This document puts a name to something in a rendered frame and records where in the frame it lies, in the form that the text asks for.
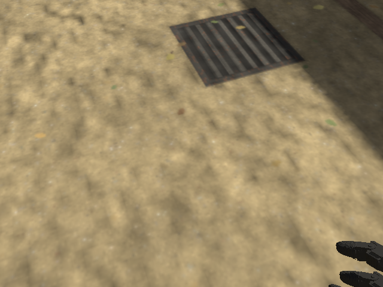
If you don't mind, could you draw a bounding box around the robot right hand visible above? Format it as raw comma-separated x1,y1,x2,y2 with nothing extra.
329,241,383,287

